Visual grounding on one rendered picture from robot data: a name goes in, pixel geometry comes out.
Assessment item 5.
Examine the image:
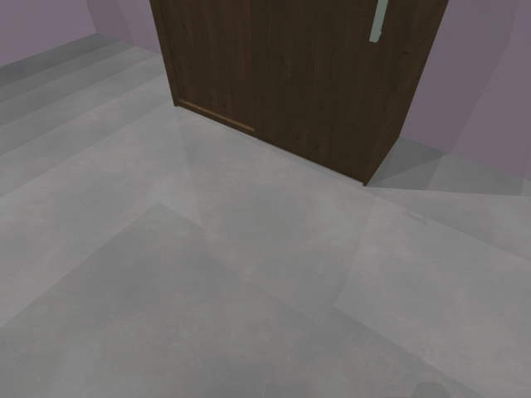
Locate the wardrobe door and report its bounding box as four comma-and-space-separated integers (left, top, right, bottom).
250, 0, 419, 178
158, 0, 254, 128

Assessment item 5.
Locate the handle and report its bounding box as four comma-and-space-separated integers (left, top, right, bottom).
369, 0, 388, 42

